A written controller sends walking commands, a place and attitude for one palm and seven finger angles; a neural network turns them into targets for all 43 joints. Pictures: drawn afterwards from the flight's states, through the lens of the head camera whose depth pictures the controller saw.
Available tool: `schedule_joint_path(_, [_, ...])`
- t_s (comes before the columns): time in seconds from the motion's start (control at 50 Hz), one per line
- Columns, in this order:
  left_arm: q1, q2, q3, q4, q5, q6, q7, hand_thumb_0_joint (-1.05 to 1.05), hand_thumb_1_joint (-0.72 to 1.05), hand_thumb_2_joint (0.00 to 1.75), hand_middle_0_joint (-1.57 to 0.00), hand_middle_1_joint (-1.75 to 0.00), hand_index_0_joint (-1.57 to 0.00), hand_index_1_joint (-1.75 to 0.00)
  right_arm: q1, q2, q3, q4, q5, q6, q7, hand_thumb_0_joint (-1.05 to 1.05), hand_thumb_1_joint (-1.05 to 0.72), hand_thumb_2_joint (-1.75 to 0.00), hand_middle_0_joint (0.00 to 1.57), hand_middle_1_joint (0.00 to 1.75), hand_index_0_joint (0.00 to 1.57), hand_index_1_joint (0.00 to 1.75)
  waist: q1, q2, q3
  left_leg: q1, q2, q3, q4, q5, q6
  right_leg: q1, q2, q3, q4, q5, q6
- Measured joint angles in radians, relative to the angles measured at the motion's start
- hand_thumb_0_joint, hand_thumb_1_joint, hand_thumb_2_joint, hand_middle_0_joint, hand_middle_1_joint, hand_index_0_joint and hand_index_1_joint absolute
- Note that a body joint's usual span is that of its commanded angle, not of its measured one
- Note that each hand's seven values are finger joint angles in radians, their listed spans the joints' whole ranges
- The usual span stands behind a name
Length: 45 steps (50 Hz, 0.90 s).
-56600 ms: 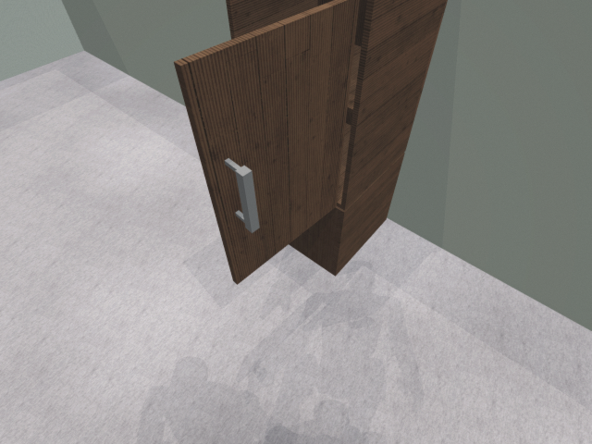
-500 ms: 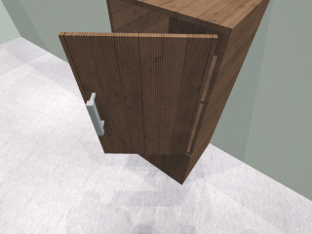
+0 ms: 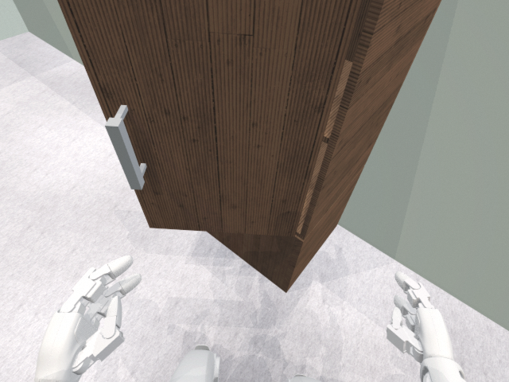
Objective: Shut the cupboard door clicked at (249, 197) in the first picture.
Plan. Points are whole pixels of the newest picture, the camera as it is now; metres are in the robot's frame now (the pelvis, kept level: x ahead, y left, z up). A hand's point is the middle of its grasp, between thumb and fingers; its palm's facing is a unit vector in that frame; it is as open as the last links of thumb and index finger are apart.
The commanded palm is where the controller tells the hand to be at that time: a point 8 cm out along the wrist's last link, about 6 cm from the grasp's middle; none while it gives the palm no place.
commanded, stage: raise the hand and make a fist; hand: left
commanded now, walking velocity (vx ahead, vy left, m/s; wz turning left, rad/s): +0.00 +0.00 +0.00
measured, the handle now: (130, 149) +0.49 +0.27 +0.06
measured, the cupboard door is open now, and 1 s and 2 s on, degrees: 36 36 36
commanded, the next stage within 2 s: bring the fist close to the handle in 1.56 s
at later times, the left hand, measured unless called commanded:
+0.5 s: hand (106, 321) +0.19 +0.21 +0.04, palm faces +0.04 -1.00 -0.04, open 4.1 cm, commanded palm +0.16 +0.26 +0.05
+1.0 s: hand (96, 307) +0.20 +0.23 +0.06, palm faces +0.03 -1.00 -0.02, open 3.1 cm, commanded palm +0.18 +0.28 +0.06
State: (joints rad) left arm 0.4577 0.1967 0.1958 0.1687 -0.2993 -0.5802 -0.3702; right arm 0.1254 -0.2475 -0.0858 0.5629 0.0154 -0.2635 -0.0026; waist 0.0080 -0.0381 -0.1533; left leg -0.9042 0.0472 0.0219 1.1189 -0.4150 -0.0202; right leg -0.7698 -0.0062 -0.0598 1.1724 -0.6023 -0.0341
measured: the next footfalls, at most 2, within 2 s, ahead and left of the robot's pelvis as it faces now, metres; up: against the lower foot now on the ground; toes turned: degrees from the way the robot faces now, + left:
none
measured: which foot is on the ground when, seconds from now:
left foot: down 0.00-1.00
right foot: down 0.00-1.00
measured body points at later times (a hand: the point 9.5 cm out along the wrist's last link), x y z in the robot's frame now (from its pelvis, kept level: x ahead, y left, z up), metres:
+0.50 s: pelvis -0.01 +0.01 -0.01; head +0.05 +0.01 +0.43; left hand +0.18 +0.27 +0.05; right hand +0.15 -0.23 -0.11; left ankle +0.07 +0.13 -0.65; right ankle -0.01 -0.09 -0.65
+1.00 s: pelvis -0.01 +0.04 +0.00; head +0.04 +0.06 +0.45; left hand +0.20 +0.28 +0.06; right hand +0.20 -0.17 -0.06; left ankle +0.07 +0.13 -0.65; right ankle -0.01 -0.09 -0.65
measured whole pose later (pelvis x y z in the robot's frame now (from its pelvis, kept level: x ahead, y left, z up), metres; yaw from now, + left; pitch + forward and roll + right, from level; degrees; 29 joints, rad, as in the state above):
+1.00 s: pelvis -0.01 +0.04 +0.00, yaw +0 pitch +13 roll -5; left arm 0.43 0.25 0.12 -0.10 -0.26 -0.36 -0.19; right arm 0.22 -0.21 0.05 0.47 0.01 -0.17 -0.05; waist 0.01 0.03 -0.15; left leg -0.97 0.05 -0.02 1.17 -0.42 0.04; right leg -0.78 0.00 -0.10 1.12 -0.56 0.01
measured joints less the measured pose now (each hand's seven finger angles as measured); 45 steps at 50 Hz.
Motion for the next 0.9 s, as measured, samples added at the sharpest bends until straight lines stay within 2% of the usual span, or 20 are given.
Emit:
schedule_joint_path(0.06, [0.086,0.004,0.021,-0.048,-0.023,0.058,0.003,0.01,0.90,0.90,-0.42,-0.53,-0.42,-0.53,-0.008,-0.011,-0.003,-0.035,0.007,0.004,-0.028,0.01,-0.90,-0.90,0.20,0.30,0.19,0.30,0.034,0.014,-0.010,-0.075,0.007,-0.032,0.089,-0.039,-0.006,-0.054,0.010,-0.029,0.070,-0.044,-0.016])
schedule_joint_path(0.14, [0.128,0.013,0.027,-0.153,-0.032,0.029,0.006,0.02,0.90,0.90,-0.49,-0.61,-0.49,-0.61,-0.006,-0.007,0.019,-0.025,0.002,-0.010,-0.060,0.01,-0.90,-0.90,0.20,0.30,0.19,0.30,0.071,0.038,-0.012,-0.148,0.013,-0.074,0.165,-0.065,-0.012,-0.101,0.022,-0.066,0.121,-0.069,-0.023])
schedule_joint_path(0.2, [0.071,0.024,0.021,-0.201,-0.044,0.022,-0.029,0.02,0.90,0.90,-0.54,-0.67,-0.54,-0.67,-0.006,0.012,0.046,0.004,0.005,-0.008,-0.076,0.01,-0.90,-0.90,0.20,0.30,0.19,0.30,0.079,0.057,-0.006,-0.189,0.017,-0.093,0.196,-0.069,-0.014,-0.131,0.029,-0.083,0.142,-0.073,-0.028])
schedule_joint_path(0.24, [0.017,0.033,0.016,-0.209,-0.049,0.063,-0.052,0.02,0.90,0.90,-0.58,-0.71,-0.58,-0.71,0.000,0.033,0.062,0.020,0.011,0.003,-0.081,0.01,-0.90,-0.90,0.21,0.30,0.20,0.30,0.073,0.070,-0.002,-0.200,0.020,-0.097,0.200,-0.066,-0.015,-0.142,0.033,-0.085,0.142,-0.067,-0.028])
schedule_joint_path(0.28, [-0.019,0.041,0.015,-0.207,-0.053,0.130,-0.060,0.02,0.89,0.90,-0.62,-0.75,-0.62,-0.75,0.016,0.056,0.072,0.030,0.018,0.022,-0.082,0.01,-0.90,-0.90,0.21,0.30,0.20,0.30,0.059,0.078,0.001,-0.197,0.022,-0.089,0.187,-0.059,-0.016,-0.143,0.033,-0.078,0.132,-0.058,-0.023])
schedule_joint_path(0.32, [-0.032,0.045,0.017,-0.203,-0.051,0.193,-0.047,0.02,0.89,0.90,-0.65,-0.79,-0.65,-0.79,0.040,0.076,0.077,0.034,0.021,0.041,-0.081,0.01,-0.90,-0.90,0.21,0.30,0.20,0.30,0.042,0.083,0.001,-0.179,0.024,-0.074,0.162,-0.049,-0.011,-0.134,0.032,-0.064,0.110,-0.044,-0.016])
schedule_joint_path(0.36, [-0.022,0.045,0.023,-0.202,-0.048,0.229,-0.018,0.02,0.89,0.90,-0.69,-0.83,-0.69,-0.83,0.070,0.087,0.078,0.035,0.021,0.055,-0.080,0.02,-0.90,-0.90,0.21,0.30,0.20,0.30,0.026,0.085,-0.003,-0.158,0.025,-0.057,0.131,-0.040,-0.004,-0.122,0.031,-0.047,0.084,-0.029,-0.009])
schedule_joint_path(0.4, [0.001,0.040,0.026,-0.206,-0.046,0.230,0.016,0.02,0.89,0.90,-0.73,-0.87,-0.73,-0.87,0.100,0.087,0.075,0.034,0.018,0.061,-0.078,0.02,-0.90,-0.90,0.21,0.30,0.20,0.30,0.013,0.087,-0.007,-0.140,0.025,-0.042,0.105,-0.031,0.004,-0.111,0.029,-0.034,0.060,-0.016,-0.003])
schedule_joint_path(0.46, [0.030,0.033,0.020,-0.212,-0.041,0.186,0.058,0.02,0.90,0.90,-0.78,-0.93,-0.78,-0.93,0.134,0.067,0.068,0.033,0.013,0.059,-0.076,0.02,-0.90,-0.90,0.21,0.30,0.20,0.30,0.003,0.087,-0.011,-0.129,0.022,-0.029,0.087,-0.024,0.015,-0.103,0.025,-0.022,0.040,-0.004,0.005])
schedule_joint_path(0.52, [0.041,0.027,0.004,-0.212,-0.036,0.137,0.080,0.02,0.90,0.90,-0.83,-0.99,-0.83,-0.99,0.150,0.040,0.060,0.032,0.011,0.054,-0.077,0.02,-0.90,-0.90,0.21,0.30,0.20,0.30,-0.001,0.083,-0.012,-0.136,0.019,-0.025,0.091,-0.024,0.025,-0.108,0.022,-0.018,0.039,0.000,0.013])
schedule_joint_path(0.58, [0.037,0.027,-0.019,-0.214,-0.025,0.118,0.093,0.02,0.90,0.90,-0.89,-1.05,-0.89,-1.05,0.150,0.016,0.053,0.027,0.011,0.053,-0.078,0.02,-0.90,-0.90,0.21,0.30,0.20,0.30,-0.001,0.078,-0.008,-0.145,0.015,-0.025,0.103,-0.027,0.034,-0.112,0.018,-0.018,0.045,-0.001,0.020])
schedule_joint_path(0.68, [0.026,0.037,-0.050,-0.244,0.002,0.134,0.130,0.02,0.90,0.90,-0.98,-1.15,-0.98,-1.15,0.122,0.006,0.056,0.003,0.010,0.058,-0.077,0.02,-0.90,-0.90,0.21,0.30,0.20,0.30,-0.007,0.069,0.003,-0.138,0.011,-0.028,0.106,-0.028,0.045,-0.095,0.015,-0.022,0.034,0.006,0.030])
schedule_joint_path(0.78, [0.013,0.045,-0.062,-0.273,0.022,0.164,0.170,0.02,0.90,0.90,-1.07,-1.25,-1.07,-1.25,0.093,0.022,0.079,-0.037,0.005,0.071,-0.067,0.02,-0.90,-0.90,0.21,0.30,0.20,0.30,-0.010,0.065,0.006,-0.112,0.007,-0.033,0.085,-0.019,0.051,-0.062,0.014,-0.027,0.000,0.021,0.037])
schedule_joint_path(0.9, [-0.004,0.048,-0.073,-0.279,0.040,0.203,0.187,0.02,0.90,0.90,-1.18,-1.37,-1.18,-1.37,0.084,0.039,0.115,-0.079,-0.002,0.086,-0.052,0.01,-0.90,-0.90,0.21,0.30,0.20,0.30,-0.005,0.070,0.007,-0.079,0.002,-0.038,0.057,-0.010,0.055,-0.021,0.012,-0.033,-0.039,0.035,0.041])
